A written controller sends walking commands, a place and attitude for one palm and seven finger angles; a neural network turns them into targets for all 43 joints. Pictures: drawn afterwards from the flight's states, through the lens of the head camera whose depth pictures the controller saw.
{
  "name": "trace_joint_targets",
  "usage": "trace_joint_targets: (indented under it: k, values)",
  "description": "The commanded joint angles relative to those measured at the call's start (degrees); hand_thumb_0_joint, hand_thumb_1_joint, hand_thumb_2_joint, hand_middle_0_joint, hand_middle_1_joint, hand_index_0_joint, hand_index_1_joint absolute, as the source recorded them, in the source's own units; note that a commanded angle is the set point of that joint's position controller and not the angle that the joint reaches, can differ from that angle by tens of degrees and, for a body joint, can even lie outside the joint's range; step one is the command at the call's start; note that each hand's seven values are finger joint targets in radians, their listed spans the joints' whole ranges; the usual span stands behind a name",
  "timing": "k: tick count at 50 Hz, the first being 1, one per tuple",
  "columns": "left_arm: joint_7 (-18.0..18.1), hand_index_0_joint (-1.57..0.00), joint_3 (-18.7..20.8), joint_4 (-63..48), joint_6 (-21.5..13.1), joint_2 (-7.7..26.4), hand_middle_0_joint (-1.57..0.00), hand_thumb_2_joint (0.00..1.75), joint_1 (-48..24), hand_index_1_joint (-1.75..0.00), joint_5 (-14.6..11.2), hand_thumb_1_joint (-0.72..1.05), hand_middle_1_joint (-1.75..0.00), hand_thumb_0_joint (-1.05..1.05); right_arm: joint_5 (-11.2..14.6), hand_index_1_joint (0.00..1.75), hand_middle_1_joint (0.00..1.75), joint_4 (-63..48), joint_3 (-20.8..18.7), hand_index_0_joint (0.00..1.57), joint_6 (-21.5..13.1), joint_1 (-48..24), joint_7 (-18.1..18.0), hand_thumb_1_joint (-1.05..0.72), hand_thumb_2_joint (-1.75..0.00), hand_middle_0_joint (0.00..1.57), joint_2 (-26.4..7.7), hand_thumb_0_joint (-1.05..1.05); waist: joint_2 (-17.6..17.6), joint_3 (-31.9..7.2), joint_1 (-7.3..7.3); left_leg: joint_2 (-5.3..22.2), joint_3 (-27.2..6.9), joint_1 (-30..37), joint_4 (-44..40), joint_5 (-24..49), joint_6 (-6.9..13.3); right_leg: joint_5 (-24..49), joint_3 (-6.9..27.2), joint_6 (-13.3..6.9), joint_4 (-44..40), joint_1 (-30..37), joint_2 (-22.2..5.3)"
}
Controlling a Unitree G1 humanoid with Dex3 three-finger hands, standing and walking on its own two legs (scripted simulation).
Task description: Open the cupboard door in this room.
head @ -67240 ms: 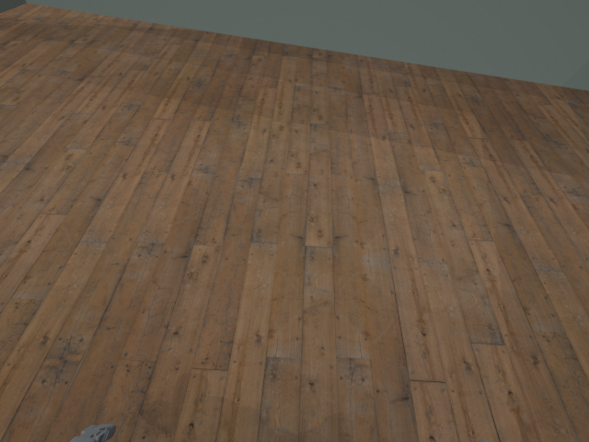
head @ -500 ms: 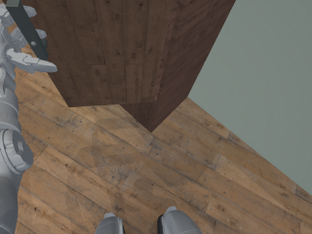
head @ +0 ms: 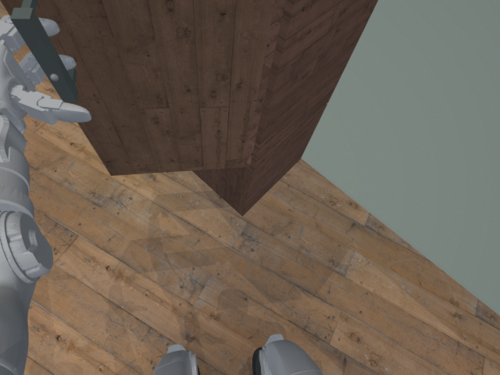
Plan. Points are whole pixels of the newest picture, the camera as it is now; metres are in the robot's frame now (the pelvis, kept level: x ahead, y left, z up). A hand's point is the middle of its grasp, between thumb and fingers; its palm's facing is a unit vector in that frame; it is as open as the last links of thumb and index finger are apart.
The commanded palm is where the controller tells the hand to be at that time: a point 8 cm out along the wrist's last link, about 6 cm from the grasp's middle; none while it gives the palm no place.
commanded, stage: close the thumb around the handle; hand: left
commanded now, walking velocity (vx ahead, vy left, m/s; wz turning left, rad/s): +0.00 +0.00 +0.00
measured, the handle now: (52, 51) +0.59 +0.23 +0.11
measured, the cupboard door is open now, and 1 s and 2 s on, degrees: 50 49 94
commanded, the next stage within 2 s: pull the door open along its arc in 0.80 s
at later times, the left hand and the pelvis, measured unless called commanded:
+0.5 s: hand (46, 78) +0.54 +0.23 +0.11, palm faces +0.01 -1.00 -0.01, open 9.5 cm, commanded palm +0.53 +0.26 +0.11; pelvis +0.00 +0.01 +0.00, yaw +0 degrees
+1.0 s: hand (66, 76) +0.54 +0.21 +0.10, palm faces +0.02 -1.00 +0.00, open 5.6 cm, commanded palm +0.51 +0.25 +0.11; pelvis +0.00 +0.01 +0.00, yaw -1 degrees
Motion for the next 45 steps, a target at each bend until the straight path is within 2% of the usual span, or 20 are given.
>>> trace_joint_targets:
  k: [1, 3, 4, 6, 9, 12, 16, 18, 19, 24, 26, 28, 29, 30, 32, 33, 37, 39, 42, 45]
  values:
    - [0.9, -0.3, 0.83, -11.01, -3.66, 14.85, -0.3, 0.3, -27.23, -1.2, -0.96, -0.5, -1.2, 0.0, -0.11, 0.3, 0.3, -1.36, -3.91, 0.2, -0.75, 11.52, -0.55, -0.9, -0.9, 0.2, -10.98, 0.0, 7.16, -23.92, -1.61, -2.39, -1.86, 20.24, -3.75, 23.41, 2.07, 20.99, 0.91, -0.47, -4.6, 8.24, 2.18]
    - [1.47, -0.3, 2.38, -12.93, -4.53, 17.51, -0.3, 0.3, -27.05, -1.2, -0.04, -0.5, -1.2, 0.0, -0.25, 0.3, 0.3, -1.98, -3.85, 0.2, -0.78, 11.58, -0.67, -0.9, -0.9, 0.2, -11.13, 0.0, 9.37, -26.5, -0.38, -2.54, -2.2, 21.64, -3.83, 24.97, 1.88, 21.5, 0.96, -0.93, -3.75, 8.94, 2.16]
    - [1.59, -0.3, 0.62, -13.85, -4.91, 15.33, -0.3, 0.3, -27.59, -1.2, 0.25, -0.5, -1.2, 0.0, -0.28, 0.3, 0.3, -1.85, -3.96, 0.2, -0.85, 11.5, -0.5, -0.9, -0.9, 0.2, -10.69, 0.0, 11.51, -28.02, -0.6, -2.35, -2.56, 24.27, -3.69, 27.32, 1.52, 22.24, 0.7, -0.94, -3.44, 7.81, 2.1]
    - [1.75, -0.3, -0.27, -14.64, -5.45, 13.33, -0.3, 0.32, -26.79, -1.21, 0.09, -0.44, -1.21, 0.0, -0.39, 0.3, 0.3, -1.74, -4.12, 0.2, -0.95, 11.18, -0.16, -0.9, -0.9, 0.2, -10.61, 0.0, 12.14, -28.33, -0.63, -2.09, -2.73, 26.38, -3.14, 28.42, 1.23, 21.54, 0.37, -0.94, -3.45, 5.85, 2.24]
    - [1.66, -0.32, 0.9, -13.23, -5.14, 14.25, -0.32, 0.4, -27.09, -1.22, -0.64, -0.28, -1.22, 0.0, -0.39, 0.3, 0.3, -1.62, -4.1, 0.2, -0.76, 11.3, -0.24, -0.9, -0.9, 0.2, -11.03, 0.0, 9.4, -28.03, -1.01, -2.0, -2.95, 25.29, -3.44, 27.44, 1.37, 21.27, 0.28, -0.78, -3.56, 6.79, 2.37]
    - [1.14, -0.33, 1.17, -9.76, -3.6, 15.3, -0.33, 0.47, -26.6, -1.24, -0.53, -0.11, -1.24, 0.0, -0.05, 0.3, 0.3, -1.86, -3.81, 0.2, -0.7, 10.97, -0.51, -0.9, -0.9, 0.2, -11.17, 0.0, 6.58, -24.71, -1.28, -2.38, -2.38, 20.52, -3.79, 23.42, 1.81, 20.14, 0.61, -0.64, -4.07, 8.07, 2.21]
    - [1.47, -0.34, 1.93, -11.89, -4.43, 17.37, -0.34, 0.56, -27.69, -1.27, 0.41, 0.12, -1.27, 0.0, -0.28, 0.3, 0.3, -1.92, -3.72, 0.2, -0.92, 11.14, -0.64, -0.9, -0.9, 0.2, -11.13, 0.0, 9.97, -26.39, -0.76, -2.21, -2.68, 22.53, -3.45, 25.19, 1.49, 20.11, 0.56, -0.83, -3.57, 6.72, 2.1]
    - [1.38, -0.35, 1.86, -13.27, -5.5, 16.67, -0.35, 0.61, -28.33, -1.28, -0.15, 0.23, -1.28, 0.0, -0.43, 0.3, 0.3, -1.91, -3.69, 0.2, -1.11, 11.34, -0.56, -0.9, -0.9, 0.2, -10.97, 0.0, 10.69, -27.52, -0.99, -2.16, -2.83, 24.11, -3.1, 27.03, 1.5, 20.96, 0.42, -1.03, -3.21, 6.47, 2.3]
    - [1.13, -0.36, 2.4, -12.06, -5.47, 17.37, -0.36, 0.64, -27.14, -1.28, -0.11, 0.28, -1.28, 0.0, -0.41, 0.3, 0.3, -1.86, -3.73, 0.2, -1.03, 11.35, -0.55, -0.9, -0.9, 0.2, -11.18, 0.0, 9.28, -27.89, -0.86, -2.05, -2.95, 23.82, -3.06, 26.66, 1.41, 20.77, 0.44, -0.85, -3.29, 6.74, 2.33]
    - [-0.01, -0.38, -0.94, -11.53, -4.58, 13.06, -0.38, 0.76, -28.72, -1.31, -0.6, 0.56, -1.31, 0.0, -0.42, 0.3, 0.3, -1.01, -3.86, 0.2, -0.91, 11.61, -0.54, -0.9, -0.9, 0.2, -11.15, 0.0, 12.44, -27.19, -1.7, -1.65, -3.75, 27.02, -3.13, 27.83, 0.9, 18.78, -0.34, -1.05, -3.41, 2.68, 2.39]
    - [0.17, -0.38, -0.68, -9.48, -3.4, 13.57, -0.38, 0.8, -28.89, -1.33, -0.58, 0.68, -1.33, 0.0, -0.43, 0.3, 0.3, -0.84, -3.75, 0.2, -0.84, 12.04, -0.7, -0.9, -0.9, 0.2, -11.44, 0.0, 9.48, -25.45, -2.26, -1.61, -4.07, 24.82, -3.37, 26.0, 1.14, 17.57, -0.49, -0.92, -3.6, 2.58, 2.42]
    - [0.66, -0.39, 0.5, -10.8, -3.43, 15.19, -0.39, 0.85, -31.06, -1.34, -0.55, 0.79, -1.34, 0.0, -0.63, 0.3, 0.3, -0.72, -3.69, 0.2, -1.0, 12.57, -0.92, -0.9, -0.9, 0.2, -11.55, 0.0, 9.53, -26.13, -2.34, -1.75, -4.22, 24.74, -3.34, 26.48, 1.32, 18.11, -0.41, -1.02, -3.4, 3.29, 2.34]
    - [0.94, -0.4, 1.06, -13.13, -3.87, 15.96, -0.4, 0.88, -31.37, -1.34, -0.26, 0.84, -1.34, 0.0, -0.69, 0.3, 0.3, -0.91, -3.9, 0.2, -1.03, 12.56, -0.83, -0.9, -0.9, 0.2, -11.4, 0.0, 12.11, -29.31, -1.55, -1.72, -4.18, 26.77, -3.18, 28.77, 0.99, 19.4, -0.31, -0.98, -3.08, 3.84, 2.26]
    - [1.23, -0.4, 0.13, -13.79, -4.18, 14.16, -0.4, 0.9, -30.31, -1.35, -0.13, 0.9, -1.35, 0.0, -0.79, 0.3, 0.3, -1.06, -3.93, 0.2, -1.06, 12.47, -0.58, -0.9, -0.9, 0.2, -11.05, 0.0, 14.07, -30.13, -1.16, -1.64, -4.31, 28.7, -2.98, 30.98, 0.57, 19.96, -0.51, -1.18, -2.83, 3.15, 2.32]
    - [1.84, -0.4, -0.55, -16.31, -5.0, 12.72, -0.4, 0.9, -29.66, -1.35, -0.06, 0.9, -1.35, 0.0, -1.07, 0.3, 0.3, -0.93, -4.11, 0.2, -1.09, 12.44, -0.14, -0.9, -0.9, 0.2, -10.88, 0.0, 15.25, -31.14, -0.92, -1.13, -4.98, 31.73, -2.57, 34.91, -0.04, 20.18, -0.87, -1.22, -2.72, 1.64, 2.48]
    - [2.06, -0.4, -0.28, -16.11, -5.35, 12.07, -0.4, 0.9, -28.69, -1.35, -0.42, 0.9, -1.35, 0.0, -1.16, 0.3, 0.3, -0.95, -4.19, 0.2, -1.03, 12.8, -0.01, -0.9, -0.9, 0.2, -10.71, 0.0, 13.79, -30.96, -1.05, -1.08, -5.05, 31.9, -2.42, 36.09, 0.12, 20.82, -1.03, -1.28, -2.64, 1.98, 2.73]
    - [3.12, -0.4, 3.24, -11.87, -3.38, 15.65, -0.4, 0.9, -25.43, -1.35, -0.69, 0.9, -1.35, 0.0, -0.66, 0.3, 0.3, -1.92, -4.0, 0.2, -0.38, 12.06, 0.14, -0.9, -0.9, 0.2, -11.11, 0.0, 8.03, -27.29, -0.35, -1.95, -3.08, 23.39, -3.37, 29.2, 1.23, 22.35, -0.33, -0.83, -3.22, 7.52, 2.62]
    - [3.67, -0.4, 4.82, -12.19, -3.44, 19.36, -0.4, 0.9, -25.94, -1.35, 0.62, 0.9, -1.35, 0.0, -0.6, 0.3, 0.3, -2.34, -3.71, 0.2, -0.3, 11.87, -0.05, -0.9, -0.9, 0.2, -11.09, 0.0, 9.13, -27.02, 0.18, -2.24, -2.59, 21.38, -3.37, 28.19, 1.42, 23.2, 0.21, -0.83, -2.91, 8.97, 2.31]
    - [3.94, -0.4, 2.82, -12.41, -3.72, 17.78, -0.4, 0.9, -26.0, -1.35, 1.67, 0.9, -1.35, 0.0, -0.54, 0.3, 0.3, -2.67, -3.75, 0.2, -0.27, 11.62, 0.03, -0.9, -0.9, 0.2, -10.73, 0.0, 8.74, -25.86, -0.4, -2.23, -2.32, 20.8, -3.47, 26.64, 1.53, 22.42, 0.37, -0.68, -3.18, 8.77, 2.24]
    - [3.25, -0.4, 4.77, -12.41, -4.27, 19.82, -0.4, 0.9, -23.68, -1.35, 0.94, 0.9, -1.35, 0.0, -0.39, 0.3, 0.3, -3.41, -3.7, 0.2, -0.19, 11.59, -0.2, -0.9, -0.9, 0.2, -10.9, 0.0, 8.43, -27.95, 0.54, -2.37, -1.95, 20.6, -3.43, 27.53, 1.58, 24.37, 0.8, -0.77, -2.92, 11.09, 2.26]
